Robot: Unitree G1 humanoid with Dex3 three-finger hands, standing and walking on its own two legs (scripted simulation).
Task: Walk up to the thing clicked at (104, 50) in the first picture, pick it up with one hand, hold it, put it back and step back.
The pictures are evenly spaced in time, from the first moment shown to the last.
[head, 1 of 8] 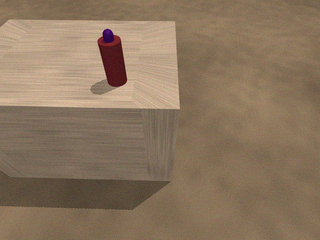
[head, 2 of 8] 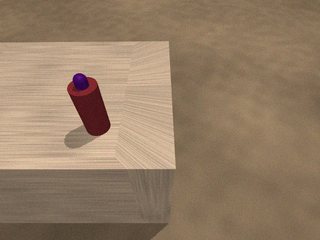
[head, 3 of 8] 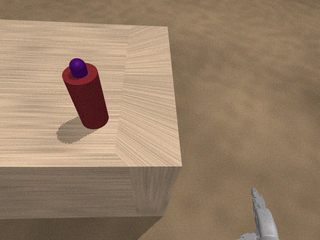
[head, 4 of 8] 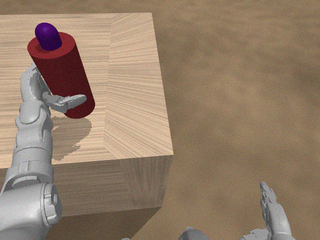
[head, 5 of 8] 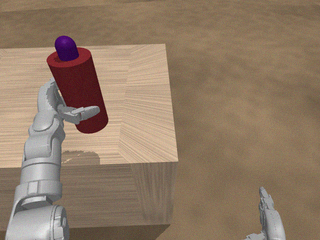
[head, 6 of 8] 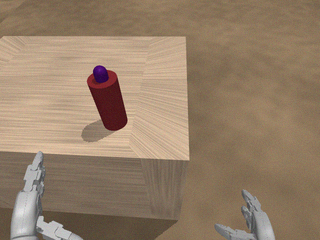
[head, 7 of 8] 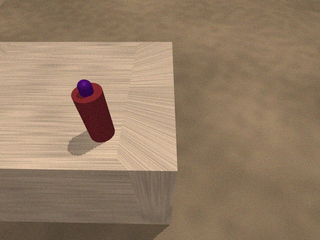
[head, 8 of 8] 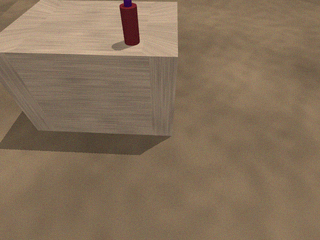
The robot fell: no
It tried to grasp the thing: yes
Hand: left
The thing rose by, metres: 0.24
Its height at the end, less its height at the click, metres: +0.00
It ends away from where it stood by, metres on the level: 0.03
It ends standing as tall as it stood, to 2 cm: yes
